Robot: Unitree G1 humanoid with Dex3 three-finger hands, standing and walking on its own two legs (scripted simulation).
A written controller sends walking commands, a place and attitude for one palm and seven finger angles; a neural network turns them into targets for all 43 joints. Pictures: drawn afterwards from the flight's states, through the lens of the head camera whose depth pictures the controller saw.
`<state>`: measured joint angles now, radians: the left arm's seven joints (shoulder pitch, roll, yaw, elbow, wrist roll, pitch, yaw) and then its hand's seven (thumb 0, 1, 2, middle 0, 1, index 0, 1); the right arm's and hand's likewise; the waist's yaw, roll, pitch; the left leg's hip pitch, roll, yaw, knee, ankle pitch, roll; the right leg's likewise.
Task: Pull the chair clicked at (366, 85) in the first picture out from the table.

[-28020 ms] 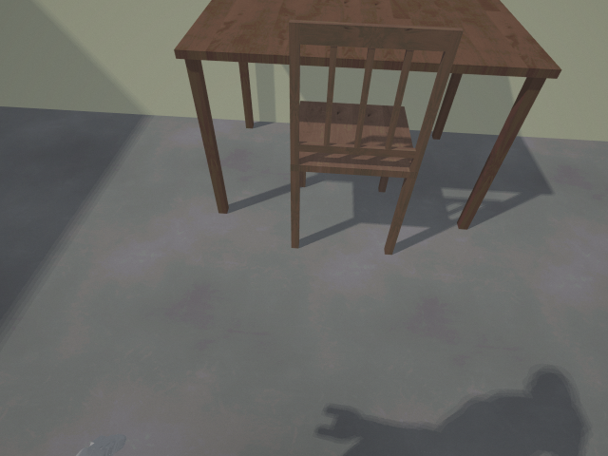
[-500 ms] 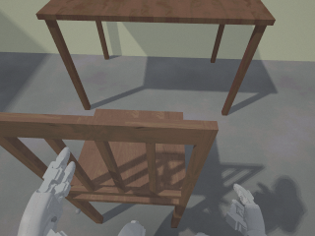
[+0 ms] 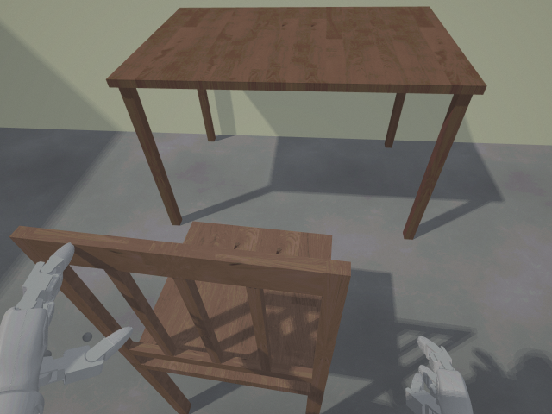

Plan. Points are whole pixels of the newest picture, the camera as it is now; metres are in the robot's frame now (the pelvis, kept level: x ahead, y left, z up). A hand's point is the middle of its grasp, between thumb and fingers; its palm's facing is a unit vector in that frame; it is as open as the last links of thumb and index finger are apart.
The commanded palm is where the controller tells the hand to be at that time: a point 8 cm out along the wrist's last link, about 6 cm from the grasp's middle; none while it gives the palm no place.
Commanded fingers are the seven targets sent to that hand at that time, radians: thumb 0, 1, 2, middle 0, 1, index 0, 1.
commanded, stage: draw the hand back to the body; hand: left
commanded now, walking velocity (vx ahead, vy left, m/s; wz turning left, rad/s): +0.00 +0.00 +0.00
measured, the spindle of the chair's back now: (203, 324) +0.27 +0.17 -0.06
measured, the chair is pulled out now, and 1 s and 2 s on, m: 0.62 0.62 0.62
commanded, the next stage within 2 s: step back with the hand held close in 0.60 s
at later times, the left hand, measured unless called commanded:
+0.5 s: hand (79, 275) +0.21 +0.25 +0.17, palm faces +0.41 -0.80 -0.44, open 7.5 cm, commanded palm +0.16 +0.30 +0.20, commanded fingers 0.00 0.90 0.90 -0.20 -0.30 -0.20 -0.30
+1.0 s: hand (62, 281) +0.20 +0.25 +0.18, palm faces +0.30 -0.77 -0.57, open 7.4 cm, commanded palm +0.13 +0.30 +0.20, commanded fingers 0.00 0.90 0.90 -0.20 -0.30 -0.20 -0.30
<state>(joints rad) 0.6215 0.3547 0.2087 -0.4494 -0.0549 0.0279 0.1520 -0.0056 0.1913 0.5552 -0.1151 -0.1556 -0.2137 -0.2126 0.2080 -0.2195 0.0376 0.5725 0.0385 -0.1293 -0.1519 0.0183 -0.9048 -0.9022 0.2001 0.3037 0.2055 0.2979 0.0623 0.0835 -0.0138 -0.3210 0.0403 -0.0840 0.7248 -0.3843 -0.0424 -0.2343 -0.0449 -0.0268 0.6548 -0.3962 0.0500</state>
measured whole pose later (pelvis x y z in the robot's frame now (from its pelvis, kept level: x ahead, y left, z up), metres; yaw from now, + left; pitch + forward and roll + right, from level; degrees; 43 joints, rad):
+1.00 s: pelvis -0.02 +0.01 +0.02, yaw -2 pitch +0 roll -1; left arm 0.57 0.41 0.42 -0.51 -0.06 -0.15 0.10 0.01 0.89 0.90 -0.21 -0.30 -0.21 -0.31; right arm 0.11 -0.23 -0.04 0.58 0.03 -0.01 -0.08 0.02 -0.91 -0.90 0.20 0.30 0.21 0.30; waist 0.01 0.08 0.11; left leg -0.27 0.03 -0.03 0.52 -0.25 -0.03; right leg -0.21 -0.06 0.02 0.48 -0.26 0.07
